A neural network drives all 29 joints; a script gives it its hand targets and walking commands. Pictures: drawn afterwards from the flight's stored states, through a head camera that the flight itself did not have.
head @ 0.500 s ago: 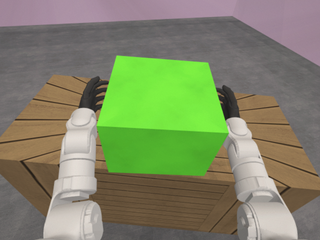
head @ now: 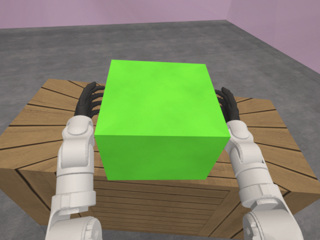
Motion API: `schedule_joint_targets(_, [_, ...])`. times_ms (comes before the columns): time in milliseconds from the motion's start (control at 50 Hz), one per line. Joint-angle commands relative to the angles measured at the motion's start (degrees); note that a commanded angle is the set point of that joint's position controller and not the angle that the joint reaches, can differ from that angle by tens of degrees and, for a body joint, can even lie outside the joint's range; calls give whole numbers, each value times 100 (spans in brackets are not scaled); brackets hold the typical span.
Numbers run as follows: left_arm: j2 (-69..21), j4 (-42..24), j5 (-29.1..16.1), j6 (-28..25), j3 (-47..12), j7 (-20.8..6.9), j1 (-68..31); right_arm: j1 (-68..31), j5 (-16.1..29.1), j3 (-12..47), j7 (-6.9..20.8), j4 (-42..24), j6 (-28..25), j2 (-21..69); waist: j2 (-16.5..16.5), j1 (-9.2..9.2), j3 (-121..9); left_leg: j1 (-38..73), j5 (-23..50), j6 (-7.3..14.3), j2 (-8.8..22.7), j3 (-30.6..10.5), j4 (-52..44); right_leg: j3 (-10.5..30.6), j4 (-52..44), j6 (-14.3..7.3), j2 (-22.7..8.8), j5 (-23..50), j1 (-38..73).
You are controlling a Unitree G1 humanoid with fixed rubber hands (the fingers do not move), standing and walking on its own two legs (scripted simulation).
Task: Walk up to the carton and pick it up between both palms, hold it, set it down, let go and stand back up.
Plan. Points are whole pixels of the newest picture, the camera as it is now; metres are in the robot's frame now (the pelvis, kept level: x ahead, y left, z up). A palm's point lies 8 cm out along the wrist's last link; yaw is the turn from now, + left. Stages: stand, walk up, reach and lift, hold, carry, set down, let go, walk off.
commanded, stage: reach and lift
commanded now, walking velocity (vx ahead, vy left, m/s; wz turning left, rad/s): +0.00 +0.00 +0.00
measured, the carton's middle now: (158, 119) +0.39 -0.02 +0.11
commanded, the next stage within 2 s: hold in 0.12 s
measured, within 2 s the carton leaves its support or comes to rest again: neither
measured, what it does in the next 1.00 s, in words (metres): stands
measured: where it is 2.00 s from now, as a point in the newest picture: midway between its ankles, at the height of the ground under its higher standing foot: outside the picture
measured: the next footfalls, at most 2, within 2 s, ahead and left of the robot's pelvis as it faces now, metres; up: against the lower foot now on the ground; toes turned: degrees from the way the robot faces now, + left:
none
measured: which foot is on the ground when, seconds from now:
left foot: down 0.00-1.00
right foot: down 0.00-1.00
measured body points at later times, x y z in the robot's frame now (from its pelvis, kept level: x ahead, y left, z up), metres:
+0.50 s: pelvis -0.01 -0.01 +0.00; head -0.05 +0.01 +0.45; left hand +0.36 +0.16 +0.18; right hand +0.36 -0.20 +0.17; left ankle -0.02 +0.13 -0.75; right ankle +0.02 -0.15 -0.75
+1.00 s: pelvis -0.02 -0.01 +0.00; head -0.06 +0.02 +0.45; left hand +0.36 +0.17 +0.19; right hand +0.36 -0.19 +0.18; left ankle -0.02 +0.13 -0.75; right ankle +0.02 -0.15 -0.75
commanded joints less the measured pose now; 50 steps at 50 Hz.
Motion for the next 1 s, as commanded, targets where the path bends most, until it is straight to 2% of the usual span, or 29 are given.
schedule_joint_targets(0, [-2913,-720,-772,-187,-2911,-719,-2891,-3535,372,2035,634,-2003,-332,3003,444,-84,-2115,-153,2765,-441,-493,459,-79,-264,209,-133,588,1384,1086])
schedule_joint_targets(120, [-2838,-356,-665,-73,-2620,-764,-3084,-3662,202,1775,699,-1559,-198,2990,360,1,-1818,-452,1822,-300,-454,504,-376,-250,117,-140,526,613,940])
schedule_joint_targets(260, [-2873,-270,-705,-48,-2535,-816,-3335,-4004,263,1846,663,-1570,-183,3147,287,20,-2130,-418,1944,-255,-500,541,-309,-224,152,-93,531,879,1147])
schedule_joint_targets(300, [-2826,-122,-643,-9,-2393,-836,-3260,-4043,283,1875,648,-1528,-156,3188,238,115,-2039,-506,1841,-188,-517,560,-342,-201,146,-88,511,862,1199])
schedule_joint_targets(420, [-2751,-257,-609,137,-2270,-873,-3372,-4177,407,1992,619,-1538,-60,3252,208,230,-2093,-580,1786,-129,-537,622,-381,-176,143,-95,506,728,1284])
schedule_joint_targets(540, [-2743,-292,-609,230,-2237,-926,-3458,-4206,421,1931,563,-1515,46,3306,195,173,-1991,-592,1665,-115,-542,642,-410,-169,117,-92,499,640,1290])
schedule_joint_targets(600, [-2702,-235,-561,297,-2161,-969,-3574,-4181,347,1743,587,-1307,101,3249,301,145,-1796,-733,1263,-101,-523,658,-547,-185,63,-127,471,144,1128])
schedule_joint_targets(660, [-2694,-353,-610,316,-2216,-992,-3638,-4154,294,1692,597,-1284,113,3262,307,78,-1831,-700,1343,-124,-497,649,-539,-214,74,-124,476,163,1189])
schedule_joint_targets(680, [-2739,-432,-638,312,-2327,-989,-3667,-4095,296,1647,594,-1263,125,3244,394,-2,-1875,-640,1416,-176,-492,632,-514,-225,92,-131,489,193,1155])
schedule_joint_targets(780, [-2774,-147,-618,332,-2284,-999,-3738,-4358,237,1547,619,-1310,101,3213,470,24,-1790,-764,1151,-156,-505,625,-580,-239,68,-136,463,-42,1111])
schedule_joint_targets(820, [-2707,-35,-503,382,-2088,-1026,-3588,-4271,204,1548,623,-1194,130,3208,360,90,-1678,-804,1123,-116,-498,646,-608,-239,60,-125,455,-68,1171])
schedule_joint_targets(940, [-2848,-370,-685,321,-2354,-971,-3604,-4491,418,1812,612,-1642,28,3220,384,121,-2183,-455,2009,-225,-491,605,-333,-275,145,-133,556,481,1253])
schedule_joint_targets(980, [-2813,-361,-649,316,-2293,-960,-3394,-4357,437,1902,587,-1645,63,3238,230,157,-2112,-388,2125,-192,-499,602,-319,-263,138,-111,564,662,1282])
